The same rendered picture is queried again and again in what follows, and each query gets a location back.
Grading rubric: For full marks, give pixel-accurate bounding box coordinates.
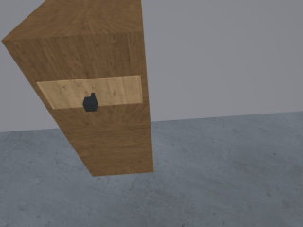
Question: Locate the cabinet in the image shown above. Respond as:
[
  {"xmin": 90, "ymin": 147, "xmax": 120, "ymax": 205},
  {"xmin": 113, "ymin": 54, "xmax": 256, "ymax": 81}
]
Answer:
[{"xmin": 1, "ymin": 0, "xmax": 154, "ymax": 177}]

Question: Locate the drawer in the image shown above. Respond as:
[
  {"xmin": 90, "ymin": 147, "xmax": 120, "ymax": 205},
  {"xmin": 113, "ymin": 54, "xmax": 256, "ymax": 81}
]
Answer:
[{"xmin": 37, "ymin": 75, "xmax": 143, "ymax": 109}]

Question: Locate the handle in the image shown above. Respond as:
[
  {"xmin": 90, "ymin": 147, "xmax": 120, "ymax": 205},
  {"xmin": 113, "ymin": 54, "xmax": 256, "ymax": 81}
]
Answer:
[{"xmin": 82, "ymin": 93, "xmax": 98, "ymax": 112}]

